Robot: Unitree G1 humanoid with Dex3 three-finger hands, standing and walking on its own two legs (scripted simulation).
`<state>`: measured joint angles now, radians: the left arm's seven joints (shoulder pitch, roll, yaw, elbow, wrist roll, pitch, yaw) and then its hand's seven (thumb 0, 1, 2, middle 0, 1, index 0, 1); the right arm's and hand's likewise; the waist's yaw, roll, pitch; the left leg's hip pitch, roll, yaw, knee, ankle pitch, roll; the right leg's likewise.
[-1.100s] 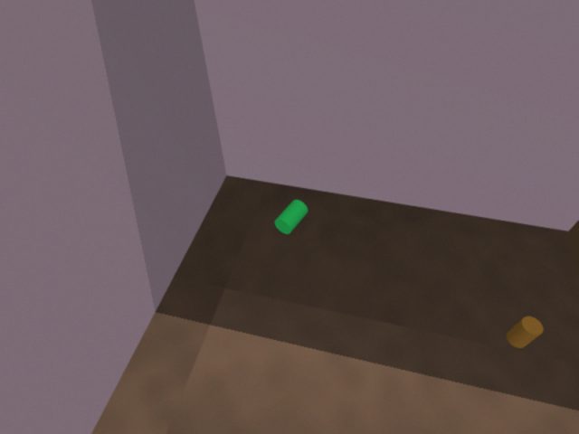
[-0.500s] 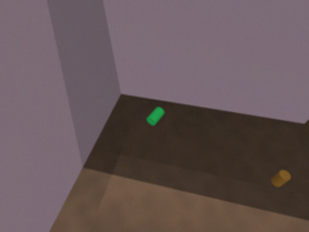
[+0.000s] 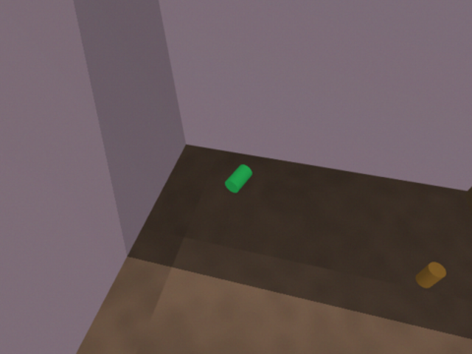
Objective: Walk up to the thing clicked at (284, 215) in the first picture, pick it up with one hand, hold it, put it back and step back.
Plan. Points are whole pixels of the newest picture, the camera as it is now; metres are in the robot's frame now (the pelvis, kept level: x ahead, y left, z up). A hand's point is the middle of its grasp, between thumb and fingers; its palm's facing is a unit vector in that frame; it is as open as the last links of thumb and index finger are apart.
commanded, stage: stand
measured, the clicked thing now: (238, 178) +1.10 +0.02 -0.74
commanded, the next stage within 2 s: walk up in 0.02 s
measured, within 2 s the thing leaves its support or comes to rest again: neither
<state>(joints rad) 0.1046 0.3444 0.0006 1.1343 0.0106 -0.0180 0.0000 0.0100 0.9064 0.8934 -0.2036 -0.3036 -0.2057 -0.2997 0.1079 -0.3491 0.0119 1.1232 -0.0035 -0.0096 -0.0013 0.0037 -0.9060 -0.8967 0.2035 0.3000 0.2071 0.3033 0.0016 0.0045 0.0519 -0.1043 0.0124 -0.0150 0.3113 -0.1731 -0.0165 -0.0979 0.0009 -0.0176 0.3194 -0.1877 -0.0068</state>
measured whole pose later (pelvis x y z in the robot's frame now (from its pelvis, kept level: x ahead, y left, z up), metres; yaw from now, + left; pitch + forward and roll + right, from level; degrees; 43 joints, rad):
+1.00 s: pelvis +0.01 +0.04 -0.02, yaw -56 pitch -1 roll +0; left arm 0.27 0.35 0.04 0.68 0.03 0.02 -0.01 0.01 0.90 0.89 -0.21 -0.30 -0.21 -0.30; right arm 0.19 -0.43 -0.07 0.76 -0.01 0.06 0.05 0.01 -0.91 -0.90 0.20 0.30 0.21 0.30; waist -0.01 0.08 0.12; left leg -0.50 0.04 -0.06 0.95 -0.40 -0.05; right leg -0.23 0.09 0.21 0.55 -0.28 0.00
